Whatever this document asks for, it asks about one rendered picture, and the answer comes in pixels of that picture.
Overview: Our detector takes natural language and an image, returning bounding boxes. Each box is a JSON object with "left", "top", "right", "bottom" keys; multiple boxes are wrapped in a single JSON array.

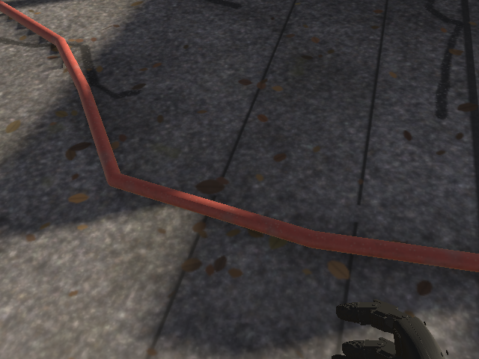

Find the robot right hand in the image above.
[{"left": 332, "top": 299, "right": 448, "bottom": 359}]

